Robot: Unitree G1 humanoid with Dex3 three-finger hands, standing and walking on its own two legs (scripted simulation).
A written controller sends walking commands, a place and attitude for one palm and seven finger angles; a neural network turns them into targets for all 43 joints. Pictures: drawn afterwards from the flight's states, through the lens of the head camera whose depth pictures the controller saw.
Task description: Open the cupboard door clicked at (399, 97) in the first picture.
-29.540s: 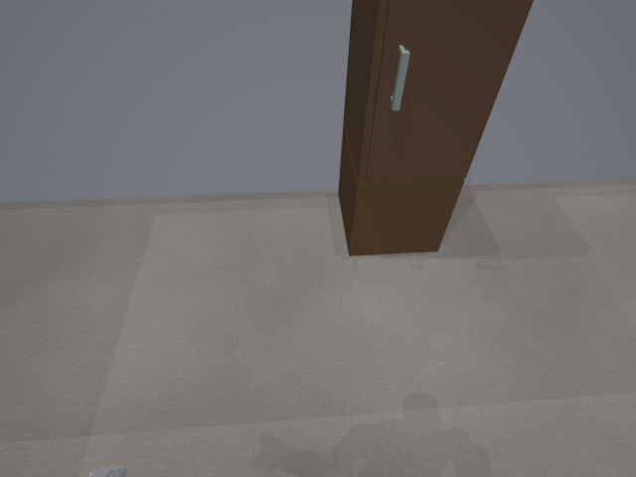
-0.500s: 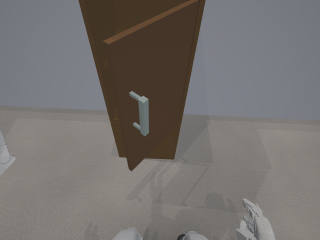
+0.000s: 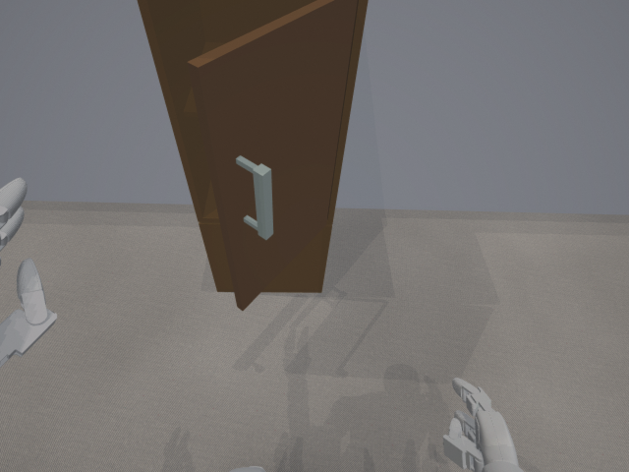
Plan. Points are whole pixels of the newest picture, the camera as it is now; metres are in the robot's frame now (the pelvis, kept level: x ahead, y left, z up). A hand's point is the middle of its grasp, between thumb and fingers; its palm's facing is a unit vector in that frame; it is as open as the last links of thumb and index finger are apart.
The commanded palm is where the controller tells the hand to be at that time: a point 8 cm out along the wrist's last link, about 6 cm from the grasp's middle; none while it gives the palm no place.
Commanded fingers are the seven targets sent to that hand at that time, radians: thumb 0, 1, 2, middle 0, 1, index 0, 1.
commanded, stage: stop stepping back and stand still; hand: left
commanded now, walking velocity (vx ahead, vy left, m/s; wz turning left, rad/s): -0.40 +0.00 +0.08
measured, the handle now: (255, 199) +0.50 +0.15 +0.01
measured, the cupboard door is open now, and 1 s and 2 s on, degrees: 52 52 52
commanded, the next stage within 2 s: let the arm hang, fingers relaxed in 0.76 s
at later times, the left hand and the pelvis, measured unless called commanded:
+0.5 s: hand out of the picture +0.09 +0.26 +0.15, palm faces +0.49 -0.78 -0.39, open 7.4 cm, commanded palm +0.03 +0.29 +0.18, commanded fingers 0.00 0.90 0.90 -0.20 -0.30 -0.20 -0.30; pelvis -0.09 -0.01 -0.01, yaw +2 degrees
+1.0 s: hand out of the picture +0.08 +0.26 -0.03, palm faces +0.22 -0.89 -0.40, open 7.4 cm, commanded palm none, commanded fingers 0.00 0.90 0.90 -0.20 -0.30 -0.20 -0.30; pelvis -0.11 -0.01 -0.01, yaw +5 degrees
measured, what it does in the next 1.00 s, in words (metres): walks backwards: left foot, then right foot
